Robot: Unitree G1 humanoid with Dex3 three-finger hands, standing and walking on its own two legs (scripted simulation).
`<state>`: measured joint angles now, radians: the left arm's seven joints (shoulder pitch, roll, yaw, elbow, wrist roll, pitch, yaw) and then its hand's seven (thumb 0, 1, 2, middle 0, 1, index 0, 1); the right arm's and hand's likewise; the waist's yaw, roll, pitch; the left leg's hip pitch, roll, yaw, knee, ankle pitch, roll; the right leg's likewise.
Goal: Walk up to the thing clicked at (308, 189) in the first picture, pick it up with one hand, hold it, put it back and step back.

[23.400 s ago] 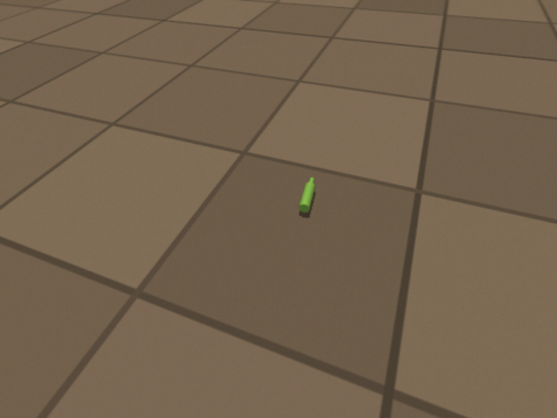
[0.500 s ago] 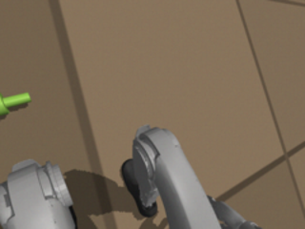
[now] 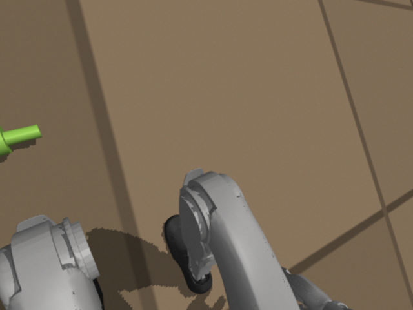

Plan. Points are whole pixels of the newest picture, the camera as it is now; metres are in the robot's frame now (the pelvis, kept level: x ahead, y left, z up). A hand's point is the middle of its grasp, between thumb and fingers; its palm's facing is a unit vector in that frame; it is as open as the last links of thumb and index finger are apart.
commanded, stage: close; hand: left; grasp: from above
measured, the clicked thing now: out of the picture +0.45 +0.31 -0.28
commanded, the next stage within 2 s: settle in 0.78 s
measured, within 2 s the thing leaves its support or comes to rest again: leaves its support in 1.22 s
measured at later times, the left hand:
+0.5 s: hand out of the picture +0.43 +0.33 -0.26, palm faces -0.44 -0.17 -0.88, open 8.6 cm
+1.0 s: hand out of the picture +0.43 +0.33 -0.26, palm faces -0.44 -0.16 -0.88, open 8.5 cm
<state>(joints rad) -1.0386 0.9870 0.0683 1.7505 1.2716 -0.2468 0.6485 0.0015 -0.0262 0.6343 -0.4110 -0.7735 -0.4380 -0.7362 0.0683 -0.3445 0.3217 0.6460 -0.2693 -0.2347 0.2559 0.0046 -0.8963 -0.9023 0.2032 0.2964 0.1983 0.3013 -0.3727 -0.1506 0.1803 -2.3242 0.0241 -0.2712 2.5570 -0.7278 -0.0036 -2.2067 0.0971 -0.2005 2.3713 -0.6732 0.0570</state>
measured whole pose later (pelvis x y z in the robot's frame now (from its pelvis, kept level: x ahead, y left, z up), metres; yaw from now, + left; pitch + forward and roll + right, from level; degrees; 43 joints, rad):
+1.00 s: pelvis +0.00 +0.00 +0.00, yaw +0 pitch +26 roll -15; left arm -1.05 1.02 0.07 1.74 1.27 -0.26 0.63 0.00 0.24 0.28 -0.80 -0.44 -0.83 -0.40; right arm 0.08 -0.35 0.33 0.63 -0.27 -0.22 0.23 0.00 -0.90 -0.90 0.20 0.30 0.20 0.30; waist -0.37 -0.16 0.19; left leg -2.33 0.03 -0.27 2.55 -0.72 0.00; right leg -2.21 0.10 -0.20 2.37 -0.66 0.06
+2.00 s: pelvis -0.01 -0.01 +0.03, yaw +6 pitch +32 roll -9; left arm -0.88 0.75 0.06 1.25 1.21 -0.18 0.28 0.01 0.22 0.22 -0.88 -0.31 -0.91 -0.27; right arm 0.18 -0.30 0.09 0.68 -0.12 -0.03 0.15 0.01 -0.91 -0.91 0.20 0.30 0.20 0.30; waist -0.23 0.00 -0.03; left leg -2.31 0.00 -0.15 2.39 -0.66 0.00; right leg -2.21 0.04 -0.11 2.30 -0.67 0.03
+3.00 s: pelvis +0.02 +0.00 +0.31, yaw +13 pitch +21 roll -3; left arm -0.33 0.50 -0.11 0.73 1.00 -0.06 0.06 0.00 0.19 0.32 -0.85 -0.36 -0.88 -0.34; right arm 0.22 -0.24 -0.02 0.70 0.04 0.01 -0.05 0.01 -0.90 -0.90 0.21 0.30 0.20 0.30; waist -0.08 0.04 -0.17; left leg -1.27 0.02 -0.04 1.44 -0.54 0.01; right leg -1.22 0.03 -0.01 1.40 -0.54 0.02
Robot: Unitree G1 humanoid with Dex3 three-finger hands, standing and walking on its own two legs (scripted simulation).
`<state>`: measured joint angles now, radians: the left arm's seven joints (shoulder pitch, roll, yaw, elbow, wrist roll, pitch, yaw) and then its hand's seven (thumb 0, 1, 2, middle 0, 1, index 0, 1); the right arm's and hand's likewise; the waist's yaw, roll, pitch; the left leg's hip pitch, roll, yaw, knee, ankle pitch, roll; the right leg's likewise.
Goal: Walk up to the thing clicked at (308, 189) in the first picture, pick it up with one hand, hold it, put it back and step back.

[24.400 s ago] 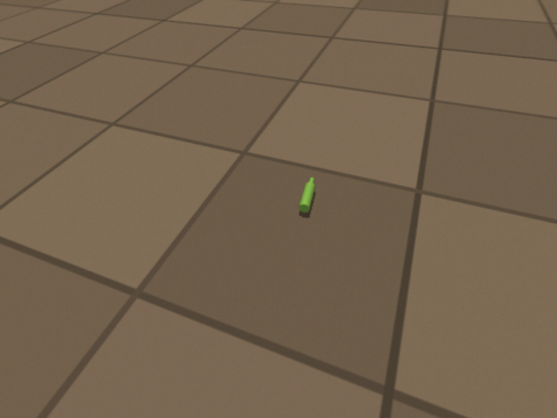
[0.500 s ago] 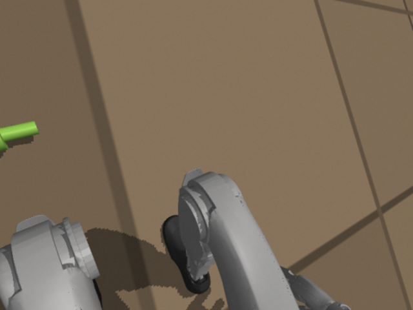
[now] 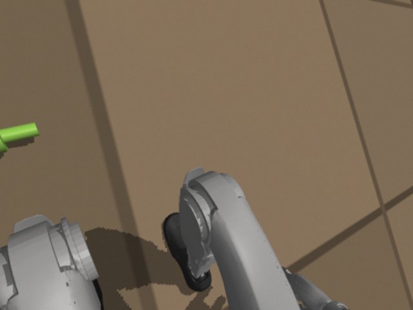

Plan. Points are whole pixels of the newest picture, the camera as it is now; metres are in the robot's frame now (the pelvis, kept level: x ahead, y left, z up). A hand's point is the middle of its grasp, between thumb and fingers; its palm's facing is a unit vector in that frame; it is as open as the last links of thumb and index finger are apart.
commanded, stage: settle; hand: left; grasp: from above
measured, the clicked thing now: out of the picture +0.45 +0.31 -0.28
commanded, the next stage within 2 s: lift in 0.78 s
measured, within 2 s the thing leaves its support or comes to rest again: leaves its support in 0.22 s
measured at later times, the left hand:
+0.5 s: hand out of the picture +0.43 +0.35 -0.18, palm faces -0.40 -0.11 -0.91, open 8.4 cm
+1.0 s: hand out of the picture +0.42 +0.34 -0.13, palm faces -0.42 -0.10 -0.90, open 8.4 cm
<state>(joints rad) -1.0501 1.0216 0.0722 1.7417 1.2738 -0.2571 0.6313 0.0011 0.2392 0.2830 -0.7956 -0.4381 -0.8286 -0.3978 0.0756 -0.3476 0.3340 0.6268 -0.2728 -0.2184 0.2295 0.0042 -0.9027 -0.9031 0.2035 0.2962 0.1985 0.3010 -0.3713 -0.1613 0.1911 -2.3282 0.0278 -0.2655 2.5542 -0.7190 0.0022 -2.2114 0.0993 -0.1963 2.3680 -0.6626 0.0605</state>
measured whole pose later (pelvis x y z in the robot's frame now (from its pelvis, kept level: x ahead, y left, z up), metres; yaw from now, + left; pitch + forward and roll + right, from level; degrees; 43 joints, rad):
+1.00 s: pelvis +0.00 -0.01 +0.03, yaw +7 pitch +32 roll -9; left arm -0.88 0.75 0.06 1.25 1.21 -0.18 0.28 0.01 0.22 0.22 -0.88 -0.31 -0.91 -0.27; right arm 0.18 -0.30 0.09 0.68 -0.12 -0.03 0.15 0.01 -0.91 -0.91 0.20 0.30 0.20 0.30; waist -0.23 0.00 -0.03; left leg -2.31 0.00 -0.15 2.39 -0.66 0.00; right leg -2.21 0.04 -0.11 2.30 -0.67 0.03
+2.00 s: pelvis +0.02 +0.00 +0.31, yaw +13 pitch +21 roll -3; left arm -0.33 0.50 -0.11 0.73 1.00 -0.06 0.06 0.00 0.19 0.32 -0.85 -0.36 -0.88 -0.34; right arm 0.22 -0.24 -0.02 0.70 0.04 0.01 -0.05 0.01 -0.90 -0.90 0.21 0.30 0.20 0.30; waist -0.08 0.04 -0.17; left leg -1.27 0.02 -0.04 1.44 -0.54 0.01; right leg -1.22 0.03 -0.01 1.40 -0.54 0.02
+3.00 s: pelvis +0.08 +0.02 +0.45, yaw +14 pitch +7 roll -1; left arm -0.26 0.40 -0.18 0.76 1.02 -0.02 0.08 0.00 0.15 0.44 -0.81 -0.45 -0.83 -0.44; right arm 0.25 -0.25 -0.05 0.72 0.04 0.02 -0.04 0.01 -0.90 -0.90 0.20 0.30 0.20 0.30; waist -0.04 0.03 -0.06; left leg -0.49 0.01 0.01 0.72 -0.35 0.01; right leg -0.47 0.01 0.04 0.70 -0.35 0.02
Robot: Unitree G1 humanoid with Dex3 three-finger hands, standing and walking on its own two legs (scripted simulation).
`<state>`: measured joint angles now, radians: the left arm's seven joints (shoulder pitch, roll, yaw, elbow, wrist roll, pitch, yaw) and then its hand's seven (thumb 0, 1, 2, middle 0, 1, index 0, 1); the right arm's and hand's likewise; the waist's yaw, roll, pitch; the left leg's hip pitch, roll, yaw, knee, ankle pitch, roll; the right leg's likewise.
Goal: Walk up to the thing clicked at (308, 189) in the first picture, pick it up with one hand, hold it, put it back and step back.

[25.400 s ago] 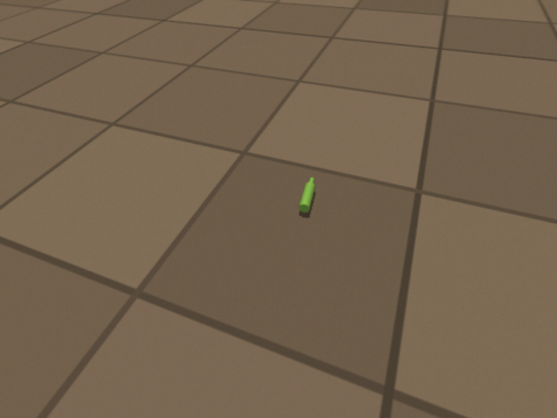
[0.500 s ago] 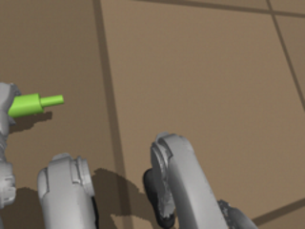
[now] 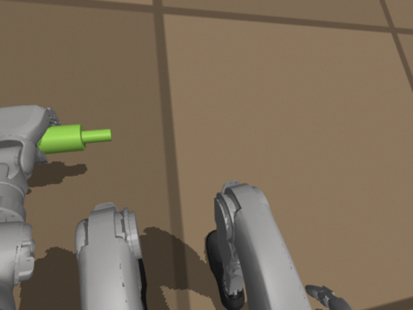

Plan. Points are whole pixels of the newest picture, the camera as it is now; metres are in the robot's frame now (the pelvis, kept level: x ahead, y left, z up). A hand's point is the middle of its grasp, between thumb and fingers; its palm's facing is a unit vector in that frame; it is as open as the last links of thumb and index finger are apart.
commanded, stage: lift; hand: left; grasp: from above
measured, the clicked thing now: (52, 139) +0.47 +0.28 -0.18
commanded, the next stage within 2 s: hold in 1.58 s
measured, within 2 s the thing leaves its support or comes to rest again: neither
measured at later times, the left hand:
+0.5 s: hand out of the picture +0.39 +0.31 -0.02, palm faces -0.47 -0.09 -0.88, open 8.5 cm
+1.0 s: hand out of the picture +0.33 +0.29 +0.20, palm faces -0.46 -0.12 -0.88, open 8.5 cm
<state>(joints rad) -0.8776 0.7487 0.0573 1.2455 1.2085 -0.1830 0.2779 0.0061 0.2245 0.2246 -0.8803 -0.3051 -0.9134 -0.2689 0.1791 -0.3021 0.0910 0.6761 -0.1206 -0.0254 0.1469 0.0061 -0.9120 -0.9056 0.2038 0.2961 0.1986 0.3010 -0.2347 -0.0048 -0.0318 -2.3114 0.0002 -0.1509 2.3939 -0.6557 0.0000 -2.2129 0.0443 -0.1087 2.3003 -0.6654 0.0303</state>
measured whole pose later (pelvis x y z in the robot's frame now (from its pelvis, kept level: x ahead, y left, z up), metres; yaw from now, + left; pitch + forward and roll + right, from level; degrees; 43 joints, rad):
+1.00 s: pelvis +0.02 +0.00 +0.28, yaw +7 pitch +21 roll -3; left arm -0.33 0.50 -0.11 0.73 1.00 -0.06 0.06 0.00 0.19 0.32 -0.85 -0.36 -0.88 -0.34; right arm 0.22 -0.24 -0.02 0.70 0.04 0.01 -0.05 0.01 -0.90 -0.90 0.21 0.30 0.20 0.30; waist -0.08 0.04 -0.17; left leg -1.27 0.02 -0.04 1.44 -0.54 0.01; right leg -1.22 0.03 -0.01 1.40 -0.54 0.02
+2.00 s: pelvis +0.09 +0.01 +0.42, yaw +7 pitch +7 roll -1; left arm -0.26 0.40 -0.18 0.76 1.02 -0.02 0.08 0.00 0.15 0.44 -0.81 -0.45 -0.83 -0.44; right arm 0.25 -0.25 -0.05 0.72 0.04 0.02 -0.04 0.01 -0.90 -0.90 0.20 0.30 0.20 0.30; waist -0.04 0.03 -0.06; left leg -0.49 0.01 0.01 0.72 -0.35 0.01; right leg -0.47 0.01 0.04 0.70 -0.35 0.02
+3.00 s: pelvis +0.07 +0.01 +0.43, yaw +7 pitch +1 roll +0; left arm -0.21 0.41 -0.20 0.64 1.00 -0.05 -0.02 0.00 0.14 0.47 -0.78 -0.52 -0.80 -0.51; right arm 0.20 -0.26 -0.03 0.69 0.05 0.04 -0.06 0.01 -0.91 -0.91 0.20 0.30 0.20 0.30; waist 0.00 0.05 -0.01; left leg -0.32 0.01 0.02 0.55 -0.25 0.01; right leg -0.31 0.00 0.04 0.55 -0.25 0.01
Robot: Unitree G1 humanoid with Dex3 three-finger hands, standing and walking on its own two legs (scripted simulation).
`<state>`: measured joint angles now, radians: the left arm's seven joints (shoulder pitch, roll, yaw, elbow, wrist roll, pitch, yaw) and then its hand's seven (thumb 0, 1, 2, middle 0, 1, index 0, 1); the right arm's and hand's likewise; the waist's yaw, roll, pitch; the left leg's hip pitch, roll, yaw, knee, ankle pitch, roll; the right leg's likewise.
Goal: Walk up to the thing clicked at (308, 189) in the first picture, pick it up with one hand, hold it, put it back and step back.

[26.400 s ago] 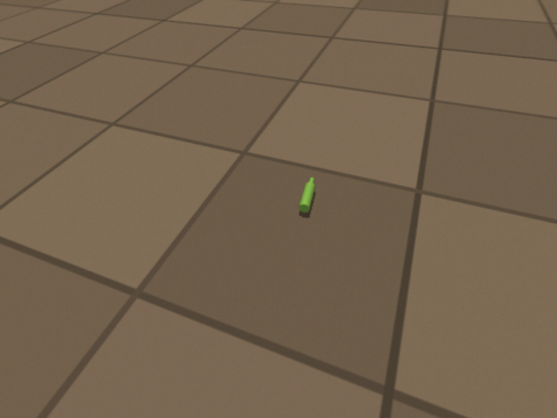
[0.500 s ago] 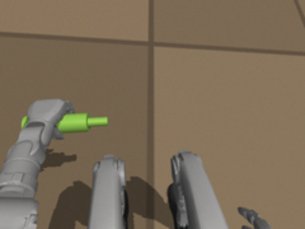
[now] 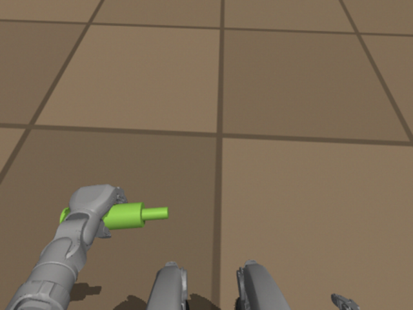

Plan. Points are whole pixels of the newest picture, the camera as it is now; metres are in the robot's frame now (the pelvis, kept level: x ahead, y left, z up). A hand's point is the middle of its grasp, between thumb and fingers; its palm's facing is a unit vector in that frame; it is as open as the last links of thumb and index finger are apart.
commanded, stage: lift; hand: left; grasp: from above
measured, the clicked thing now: (117, 216) +0.35 +0.22 -0.11
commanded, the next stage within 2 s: hold in 0.58 s
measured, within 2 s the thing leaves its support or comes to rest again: neither
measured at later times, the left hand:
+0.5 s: hand (93, 195) +0.35 +0.23 +0.01, palm faces -0.46 -0.07 -0.88, open 8.6 cm
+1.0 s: hand (84, 180) +0.36 +0.23 +0.06, palm faces -0.47 -0.06 -0.88, open 8.7 cm
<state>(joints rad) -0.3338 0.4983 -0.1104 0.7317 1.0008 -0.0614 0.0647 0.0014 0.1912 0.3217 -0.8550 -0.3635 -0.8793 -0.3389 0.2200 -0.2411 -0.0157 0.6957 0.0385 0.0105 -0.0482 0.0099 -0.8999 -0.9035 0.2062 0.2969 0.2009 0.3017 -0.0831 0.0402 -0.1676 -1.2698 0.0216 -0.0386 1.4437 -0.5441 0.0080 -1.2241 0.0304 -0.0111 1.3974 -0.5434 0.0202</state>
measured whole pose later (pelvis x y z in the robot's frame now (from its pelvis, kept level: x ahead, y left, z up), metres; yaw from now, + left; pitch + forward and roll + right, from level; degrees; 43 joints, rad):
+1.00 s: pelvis +0.06 +0.00 +0.13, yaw +0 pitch +7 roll -1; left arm -0.26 0.40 -0.18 0.76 1.02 -0.02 0.08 0.00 0.15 0.44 -0.81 -0.45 -0.83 -0.44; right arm 0.25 -0.25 -0.05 0.72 0.04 0.02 -0.04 0.01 -0.90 -0.90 0.20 0.30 0.20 0.30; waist -0.04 0.03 -0.06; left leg -0.49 0.01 0.01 0.72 -0.35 0.01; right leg -0.47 0.01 0.04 0.70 -0.35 0.02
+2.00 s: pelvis +0.04 +0.00 +0.15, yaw +0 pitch +1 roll +0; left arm -0.21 0.41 -0.20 0.64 1.00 -0.05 -0.02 0.00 0.14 0.47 -0.78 -0.52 -0.80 -0.51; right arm 0.20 -0.26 -0.03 0.69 0.05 0.04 -0.06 0.01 -0.91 -0.91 0.20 0.30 0.20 0.30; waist 0.00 0.05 -0.01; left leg -0.32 0.01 0.02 0.55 -0.25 0.01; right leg -0.31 0.00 0.04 0.55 -0.25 0.01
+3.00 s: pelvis +0.05 -0.01 +0.14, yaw +1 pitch +6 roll +0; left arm -0.28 0.39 -0.17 0.84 1.10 -0.13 0.13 0.00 0.12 0.52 -0.77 -0.56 -0.78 -0.54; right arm 0.18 -0.25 -0.04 0.69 0.03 0.07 -0.03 0.01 -0.89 -0.90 0.20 0.30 0.20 0.30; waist -0.02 0.01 -0.02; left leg -0.48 0.00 0.00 0.67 -0.29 0.00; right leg -0.46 0.00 0.03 0.66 -0.30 0.01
